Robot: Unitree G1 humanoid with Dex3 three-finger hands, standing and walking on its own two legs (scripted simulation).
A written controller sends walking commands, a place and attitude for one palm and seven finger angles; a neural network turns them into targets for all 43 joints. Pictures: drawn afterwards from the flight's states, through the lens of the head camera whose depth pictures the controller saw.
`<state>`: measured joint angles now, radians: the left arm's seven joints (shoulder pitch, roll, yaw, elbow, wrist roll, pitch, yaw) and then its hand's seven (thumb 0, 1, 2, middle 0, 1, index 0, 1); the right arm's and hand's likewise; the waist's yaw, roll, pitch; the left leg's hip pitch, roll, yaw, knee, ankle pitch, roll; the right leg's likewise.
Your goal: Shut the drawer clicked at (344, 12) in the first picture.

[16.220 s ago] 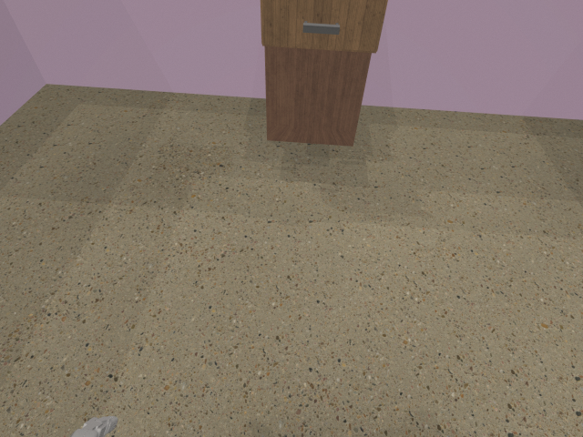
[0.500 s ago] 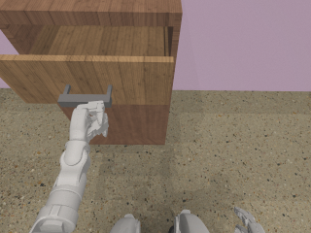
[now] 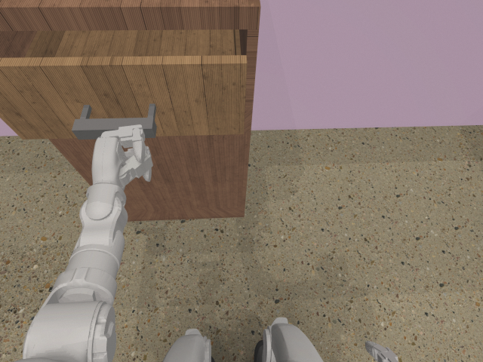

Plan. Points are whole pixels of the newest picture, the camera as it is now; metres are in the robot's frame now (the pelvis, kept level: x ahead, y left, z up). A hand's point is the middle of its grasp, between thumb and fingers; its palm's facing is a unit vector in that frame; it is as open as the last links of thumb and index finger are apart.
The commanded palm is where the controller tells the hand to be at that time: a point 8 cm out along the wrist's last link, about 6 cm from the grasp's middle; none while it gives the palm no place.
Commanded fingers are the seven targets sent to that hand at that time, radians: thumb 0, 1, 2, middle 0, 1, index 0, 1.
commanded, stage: push the drawer shut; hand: left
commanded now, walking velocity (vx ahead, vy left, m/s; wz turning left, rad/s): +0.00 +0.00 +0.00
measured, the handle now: (117, 119) +0.52 +0.20 +0.05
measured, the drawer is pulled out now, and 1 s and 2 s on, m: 0.08 0.00 0.00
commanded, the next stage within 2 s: pull the fist back off the drawer in 1.22 s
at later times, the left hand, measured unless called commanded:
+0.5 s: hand (148, 133) +0.49 +0.15 +0.04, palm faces +0.02 -1.00 -0.04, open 3.4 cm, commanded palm +0.48 +0.20 +0.05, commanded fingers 0.00 0.90 0.90 -1.40 -1.60 -1.40 -1.60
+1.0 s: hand (144, 120) +0.53 +0.16 +0.04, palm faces +0.01 -1.00 -0.06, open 3.1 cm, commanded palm +0.55 +0.19 +0.05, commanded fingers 0.00 0.90 0.90 -1.40 -1.60 -1.40 -1.60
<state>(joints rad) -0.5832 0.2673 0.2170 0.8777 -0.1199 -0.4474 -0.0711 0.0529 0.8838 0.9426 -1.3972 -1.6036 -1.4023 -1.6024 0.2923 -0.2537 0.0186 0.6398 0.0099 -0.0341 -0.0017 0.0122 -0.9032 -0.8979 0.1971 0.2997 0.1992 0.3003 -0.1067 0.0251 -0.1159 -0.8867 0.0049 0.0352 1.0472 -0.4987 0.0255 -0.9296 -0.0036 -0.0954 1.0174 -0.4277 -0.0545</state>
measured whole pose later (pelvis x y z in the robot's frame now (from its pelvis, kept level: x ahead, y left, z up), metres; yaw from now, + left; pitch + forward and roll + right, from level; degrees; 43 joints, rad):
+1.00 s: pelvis -0.01 +0.02 -0.02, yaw -1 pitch +26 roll -4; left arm -1.02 0.47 0.33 1.29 -0.01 -0.48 -0.07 0.01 0.66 0.97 -1.40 -1.60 -1.40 -1.60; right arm 0.39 -0.26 0.06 0.65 -0.05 0.01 0.02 0.01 -0.90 -0.90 0.20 0.30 0.20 0.30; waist -0.23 0.04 -0.11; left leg -1.09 0.01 0.00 1.14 -0.50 0.05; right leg -1.09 0.00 -0.13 1.04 -0.40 -0.04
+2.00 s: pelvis +0.00 +0.02 -0.01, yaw -2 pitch +25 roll -3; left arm -0.92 0.42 0.35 1.18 -0.04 -0.47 -0.06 0.04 0.79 0.92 -1.40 -1.60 -1.40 -1.60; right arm 0.39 -0.26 0.05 0.61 -0.04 0.05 0.04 0.01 -0.90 -0.90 0.20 0.30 0.20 0.30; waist -0.21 0.03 -0.12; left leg -1.04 0.02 0.03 1.11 -0.51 0.05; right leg -1.06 0.02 -0.09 1.02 -0.40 -0.03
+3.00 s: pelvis +0.03 +0.02 +0.07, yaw +0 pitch -1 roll -1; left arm 0.21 0.30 0.14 -0.10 -0.08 -0.05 0.09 0.02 0.89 0.90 -1.40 -1.60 -1.40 -1.60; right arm 0.20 -0.23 0.06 0.57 0.03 -0.01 -0.07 0.02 -0.90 -0.90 0.20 0.30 0.20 0.30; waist 0.03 0.06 -0.01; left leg -0.14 -0.02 0.04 0.48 -0.32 0.04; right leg -0.19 0.01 -0.06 0.46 -0.25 -0.02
